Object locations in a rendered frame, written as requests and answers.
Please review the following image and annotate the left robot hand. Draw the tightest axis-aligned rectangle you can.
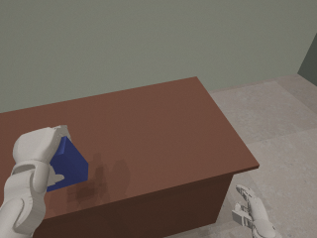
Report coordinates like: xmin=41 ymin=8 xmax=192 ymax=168
xmin=12 ymin=125 xmax=72 ymax=186

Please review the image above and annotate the sponge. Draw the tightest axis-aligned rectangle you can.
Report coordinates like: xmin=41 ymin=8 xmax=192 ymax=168
xmin=15 ymin=136 xmax=89 ymax=192

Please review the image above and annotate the left robot forearm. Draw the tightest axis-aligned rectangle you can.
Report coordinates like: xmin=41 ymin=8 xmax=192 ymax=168
xmin=0 ymin=160 xmax=50 ymax=238

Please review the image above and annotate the right robot hand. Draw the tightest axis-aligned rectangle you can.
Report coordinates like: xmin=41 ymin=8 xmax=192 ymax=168
xmin=232 ymin=184 xmax=269 ymax=229

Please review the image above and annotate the right robot forearm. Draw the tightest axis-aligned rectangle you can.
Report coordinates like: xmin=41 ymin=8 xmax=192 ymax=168
xmin=252 ymin=219 xmax=282 ymax=238

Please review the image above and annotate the table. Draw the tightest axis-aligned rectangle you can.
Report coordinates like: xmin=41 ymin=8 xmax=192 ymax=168
xmin=0 ymin=76 xmax=260 ymax=238

